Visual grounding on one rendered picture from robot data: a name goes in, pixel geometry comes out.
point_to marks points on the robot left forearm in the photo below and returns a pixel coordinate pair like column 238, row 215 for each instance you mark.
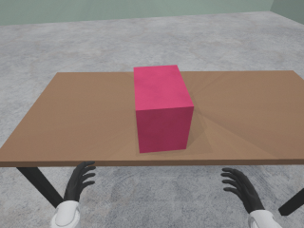
column 67, row 215

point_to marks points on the carton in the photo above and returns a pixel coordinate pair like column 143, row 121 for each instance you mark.
column 164, row 108

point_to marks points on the robot right forearm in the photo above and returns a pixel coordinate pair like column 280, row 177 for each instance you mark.
column 262, row 219

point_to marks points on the robot left hand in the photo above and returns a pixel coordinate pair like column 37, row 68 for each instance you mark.
column 75, row 185

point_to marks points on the table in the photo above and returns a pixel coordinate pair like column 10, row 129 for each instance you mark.
column 240, row 117

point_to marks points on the robot right hand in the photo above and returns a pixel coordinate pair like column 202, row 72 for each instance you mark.
column 244, row 189

